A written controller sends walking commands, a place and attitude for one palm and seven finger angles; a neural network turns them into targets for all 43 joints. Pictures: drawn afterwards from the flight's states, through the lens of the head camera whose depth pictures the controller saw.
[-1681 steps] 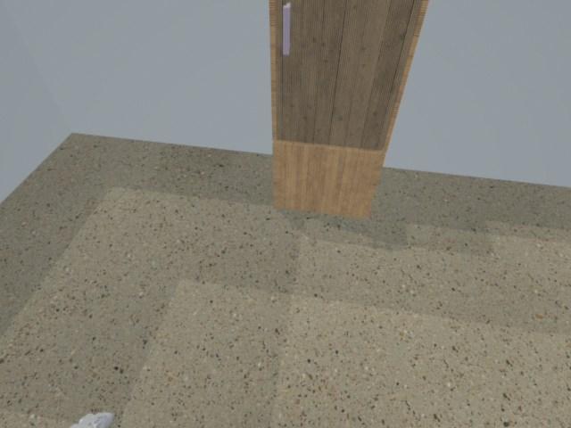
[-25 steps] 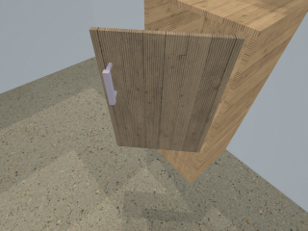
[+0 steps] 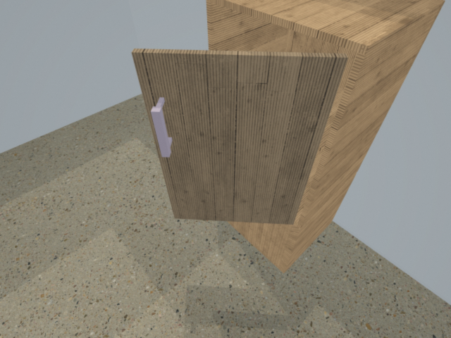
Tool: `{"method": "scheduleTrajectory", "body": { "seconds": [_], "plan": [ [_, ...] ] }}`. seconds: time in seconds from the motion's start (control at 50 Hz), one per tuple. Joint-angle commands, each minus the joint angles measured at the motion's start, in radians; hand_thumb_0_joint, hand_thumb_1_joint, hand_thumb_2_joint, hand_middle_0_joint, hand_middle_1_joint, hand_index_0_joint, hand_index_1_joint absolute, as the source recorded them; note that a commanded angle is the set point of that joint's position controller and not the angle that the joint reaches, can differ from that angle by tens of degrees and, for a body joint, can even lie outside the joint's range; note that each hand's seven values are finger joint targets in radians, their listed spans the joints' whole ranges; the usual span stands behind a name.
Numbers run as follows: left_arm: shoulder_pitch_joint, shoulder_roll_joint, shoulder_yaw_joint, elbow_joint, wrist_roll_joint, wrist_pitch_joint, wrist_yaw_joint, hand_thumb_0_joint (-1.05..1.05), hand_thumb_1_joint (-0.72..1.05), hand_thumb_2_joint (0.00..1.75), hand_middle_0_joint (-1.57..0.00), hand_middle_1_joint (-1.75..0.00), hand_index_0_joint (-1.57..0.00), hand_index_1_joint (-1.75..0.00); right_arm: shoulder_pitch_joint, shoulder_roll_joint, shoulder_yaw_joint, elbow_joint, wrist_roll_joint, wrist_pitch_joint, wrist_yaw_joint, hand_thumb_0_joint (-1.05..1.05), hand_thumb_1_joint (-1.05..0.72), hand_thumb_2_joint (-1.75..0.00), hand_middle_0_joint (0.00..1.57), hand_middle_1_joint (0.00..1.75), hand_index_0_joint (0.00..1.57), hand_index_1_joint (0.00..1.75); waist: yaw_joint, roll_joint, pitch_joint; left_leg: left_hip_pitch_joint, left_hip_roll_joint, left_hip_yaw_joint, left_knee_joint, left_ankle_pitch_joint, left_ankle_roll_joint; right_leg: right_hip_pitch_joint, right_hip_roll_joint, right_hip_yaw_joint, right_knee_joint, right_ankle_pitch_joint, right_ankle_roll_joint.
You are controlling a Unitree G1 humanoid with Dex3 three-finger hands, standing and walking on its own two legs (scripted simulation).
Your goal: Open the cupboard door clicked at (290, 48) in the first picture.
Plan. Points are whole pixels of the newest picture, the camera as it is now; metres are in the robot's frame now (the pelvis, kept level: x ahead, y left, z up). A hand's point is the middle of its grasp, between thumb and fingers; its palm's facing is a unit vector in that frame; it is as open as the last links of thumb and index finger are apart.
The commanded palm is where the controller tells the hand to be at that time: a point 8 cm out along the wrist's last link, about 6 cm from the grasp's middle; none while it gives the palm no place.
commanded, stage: look again from close up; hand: left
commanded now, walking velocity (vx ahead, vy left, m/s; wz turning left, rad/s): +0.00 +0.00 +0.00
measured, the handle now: (163, 128) +0.54 +0.17 +0.08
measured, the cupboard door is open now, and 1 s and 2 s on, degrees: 43 43 43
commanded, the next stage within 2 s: raise the hand with hooked fingers in 0.32 s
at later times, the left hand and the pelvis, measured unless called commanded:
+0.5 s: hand out of the picture +0.03 +0.18 -0.15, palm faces +0.16 -0.96 -0.22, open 7.3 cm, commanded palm +0.10 +0.22 -0.06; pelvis -0.01 +0.00 +0.00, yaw +0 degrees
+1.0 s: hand (109, 319) +0.16 +0.20 -0.02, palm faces +0.09 -0.99 -0.07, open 9.5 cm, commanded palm +0.14 +0.26 -0.01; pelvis +0.00 -0.01 -0.07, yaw +5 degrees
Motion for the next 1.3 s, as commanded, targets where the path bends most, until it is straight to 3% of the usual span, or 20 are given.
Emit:
{"method": "scheduleTrajectory", "body": {
  "seconds": [0.0,0.38,0.4,0.42,0.44,0.46,0.48,0.5,0.56,0.6,0.64,0.68,0.76,0.84,0.86,0.94,1.06,1.1,1.16,1.28],
  "plan": [
    [0.050,0.094,0.019,-0.033,-0.004,-0.014,0.006,0.00,0.90,0.90,-0.20,-0.30,-0.20,-0.30,0.027,-0.100,-0.023,-0.027,0.003,-0.029,-0.008,0.00,-0.90,-0.90,0.20,0.30,0.20,0.30,0.020,-0.026,0.056,-0.101,0.104,-0.134,-0.139,-0.008,0.000,0.043,-0.058,0.091,-0.095,0.004,-0.044],
    [0.088,0.067,0.014,0.008,-0.003,-0.015,0.007,0.00,0.90,0.90,-0.20,-0.30,-0.20,-0.30,0.024,-0.077,-0.020,0.026,0.008,-0.019,-0.011,0.00,-0.90,-0.90,0.20,0.30,0.20,0.30,0.014,-0.013,0.077,-0.060,0.104,-0.116,-0.149,-0.024,-0.010,0.017,-0.058,0.104,-0.149,-0.017,-0.039],
    [0.144,0.082,0.007,0.045,0.009,-0.018,0.042,0.00,0.90,0.90,-0.20,-0.30,-0.20,-0.30,-0.067,-0.120,-0.020,-0.037,0.012,-0.024,-0.005,0.00,-0.90,-0.90,0.20,0.30,0.20,0.30,0.048,0.014,0.120,-0.105,0.136,-0.073,0.012,0.069,-0.030,-0.015,-0.085,0.108,-0.095,0.166,-0.034],
    [-0.596,0.275,0.105,-1.524,-0.225,-0.241,0.026,0.00,0.88,0.89,-0.20,-0.32,-0.20,-0.32,-0.076,-0.272,-0.028,-0.427,0.064,-0.169,-0.054,0.00,-0.90,-0.90,0.20,0.30,0.20,0.30,-0.081,0.179,-0.378,0.140,0.010,-0.097,-0.083,0.052,-0.022,0.126,0.019,0.039,-0.046,0.088,-0.033],
    [-0.212,0.245,0.117,-1.296,-0.145,-0.190,0.085,0.00,0.85,0.88,-0.20,-0.33,-0.20,-0.33,-0.164,-0.202,-0.002,-0.368,0.074,-0.267,-0.087,0.00,-0.90,-0.90,0.20,0.30,0.20,0.30,0.009,0.229,-0.358,0.088,0.030,-0.085,-0.100,-0.001,-0.013,0.094,0.046,0.017,0.021,-0.028,-0.061],
    [0.077,0.043,0.004,-1.100,-0.151,-0.054,0.113,0.00,0.83,0.87,-0.21,-0.34,-0.21,-0.34,-0.146,-0.161,-0.014,-0.381,0.087,-0.297,-0.074,0.00,-0.90,-0.90,0.20,0.30,0.20,0.30,-0.004,0.192,-0.146,-0.076,0.046,-0.128,-0.118,-0.127,-0.039,-0.010,0.039,-0.027,0.018,-0.099,-0.045],
    [0.071,-0.053,-0.067,-1.115,-0.186,-0.031,0.100,0.00,0.81,0.86,-0.21,-0.36,-0.21,-0.36,-0.110,-0.174,-0.015,-0.360,0.101,-0.313,-0.078,0.00,-0.90,-0.90,0.20,0.30,0.20,0.30,-0.027,0.064,-0.037,-0.115,0.036,-0.129,-0.098,-0.181,-0.029,-0.059,0.049,-0.031,-0.002,-0.115,-0.033],
    [0.029,-0.029,-0.061,-1.194,-0.214,-0.081,0.086,0.00,0.78,0.85,-0.21,-0.37,-0.21,-0.37,-0.143,-0.208,-0.020,-0.405,0.101,-0.337,-0.085,0.00,-0.90,-0.90,0.20,0.30,0.20,0.30,-0.040,0.012,0.044,-0.144,0.029,-0.147,-0.063,-0.222,-0.020,-0.110,0.048,-0.027,-0.016,-0.193,-0.023],
    [0.048,0.031,0.031,-1.077,-0.205,-0.239,0.027,0.00,0.71,0.82,-0.21,-0.42,-0.21,-0.42,-0.138,-0.234,-0.048,-0.470,0.061,-0.367,-0.073,0.00,-0.90,-0.90,0.20,0.30,0.20,0.30,-0.048,-0.163,0.066,-0.267,-0.011,-0.130,0.108,-0.239,-0.025,-0.280,0.044,-0.018,0.029,-0.367,-0.016],
    [0.225,0.012,0.098,-0.907,-0.226,-0.376,-0.077,0.00,0.67,0.80,-0.22,-0.45,-0.22,-0.45,-0.156,-0.223,-0.074,-0.513,0.038,-0.367,-0.046,0.00,-0.90,-0.90,0.20,0.30,0.20,0.30,0.021,-0.272,0.010,-0.396,-0.018,-0.102,0.223,-0.222,-0.039,-0.356,0.047,-0.002,0.118,-0.447,-0.022],
    [0.305,0.049,0.167,-0.865,-0.254,-0.520,-0.213,0.00,0.62,0.78,-0.22,-0.48,-0.22,-0.48,-0.184,-0.228,-0.094,-0.571,0.030,-0.356,-0.009,0.00,-0.90,-0.90,0.20,0.30,0.20,0.30,0.057,-0.247,-0.071,-0.492,-0.031,-0.088,0.330,-0.192,-0.042,-0.359,0.041,0.038,0.199,-0.416,-0.035],
    [0.297,0.168,0.262,-0.864,-0.258,-0.603,-0.359,0.00,0.57,0.76,-0.22,-0.51,-0.22,-0.51,-0.198,-0.243,-0.106,-0.642,0.039,-0.333,0.022,0.00,-0.90,-0.90,0.20,0.30,0.20,0.30,0.070,-0.105,-0.124,-0.535,-0.045,-0.078,0.394,-0.169,-0.042,-0.322,0.026,0.081,0.260,-0.350,-0.057],
    [0.219,0.206,0.307,-1.099,-0.338,-0.515,-0.428,0.00,0.48,0.72,-0.23,-0.57,-0.23,-0.57,-0.211,-0.232,-0.102,-0.759,0.066,-0.291,0.000,0.00,-0.90,-0.90,0.20,0.30,0.20,0.30,0.086,-0.013,-0.240,-0.542,-0.041,-0.076,0.419,-0.149,-0.017,-0.305,0.040,0.112,0.307,-0.326,-0.045],
    [0.095,0.185,0.268,-1.430,-0.336,-0.509,-0.357,0.00,0.39,0.68,-0.24,-0.63,-0.24,-0.63,-0.156,-0.207,-0.085,-0.756,0.052,-0.280,-0.023,0.00,-0.90,-0.90,0.20,0.30,0.20,0.30,0.024,0.122,-0.301,-0.429,-0.007,-0.117,0.445,-0.008,-0.003,-0.350,0.070,0.055,0.368,-0.086,-0.044],
    [0.025,0.193,0.244,-1.469,-0.334,-0.517,-0.355,0.00,0.36,0.67,-0.24,-0.64,-0.24,-0.64,-0.135,-0.214,-0.076,-0.738,0.038,-0.280,-0.029,0.00,-0.90,-0.90,0.20,0.30,0.20,0.30,-0.006,0.096,-0.285,-0.425,0.000,-0.137,0.467,0.040,0.001,-0.372,0.083,0.042,0.399,-0.017,-0.045],
    [0.059,0.181,0.223,-1.391,-0.308,-0.506,-0.384,0.00,0.27,0.63,-0.25,-0.70,-0.25,-0.70,-0.118,-0.219,-0.074,-0.680,0.046,-0.294,-0.037,0.00,-0.90,-0.90,0.20,0.30,0.20,0.30,-0.035,0.090,-0.286,-0.418,0.011,-0.152,0.485,0.057,-0.003,-0.413,0.082,0.021,0.393,0.004,-0.034],
    [0.114,0.258,0.334,-1.289,-0.352,-0.337,-0.453,0.00,0.13,0.57,-0.25,-0.80,-0.25,-0.80,-0.163,-0.223,-0.063,-0.687,0.063,-0.283,-0.051,0.00,-0.90,-0.90,0.20,0.30,0.20,0.30,0.021,0.031,-0.336,-0.411,0.001,-0.157,0.423,0.077,-0.006,-0.287,0.080,0.010,0.348,0.017,-0.035],
    [0.131,0.263,0.372,-1.322,-0.373,-0.320,-0.444,0.00,0.08,0.55,-0.26,-0.82,-0.26,-0.82,-0.163,-0.208,-0.061,-0.693,0.065,-0.282,-0.054,0.00,-0.90,-0.90,0.20,0.30,0.20,0.30,0.036,0.015,-0.378,-0.379,0.003,-0.150,0.400,0.113,-0.008,-0.245,0.073,0.004,0.336,0.055,-0.029],
    [0.118,0.273,0.406,-1.293,-0.393,-0.316,-0.423,0.00,0.01,0.52,-0.26,-0.87,-0.26,-0.87,-0.172,-0.203,-0.053,-0.687,0.060,-0.283,-0.056,0.00,-0.90,-0.90,0.20,0.30,0.20,0.30,0.048,-0.022,-0.331,-0.393,0.001,-0.153,0.376,0.126,-0.012,-0.219,0.076,0.000,0.320,0.069,-0.032],
    [0.023,0.287,0.386,-1.258,-0.391,-0.334,-0.442,0.00,-0.13,0.46,-0.27,-0.96,-0.27,-0.96,-0.137,-0.228,-0.045,-0.681,0.067,-0.298,-0.057,0.00,-0.90,-0.90,0.20,0.30,0.20,0.30,0.018,0.006,-0.278,-0.366,0.002,-0.146,0.334,0.051,-0.010,-0.244,0.071,0.008,0.270,-0.015,-0.027]
  ]
}}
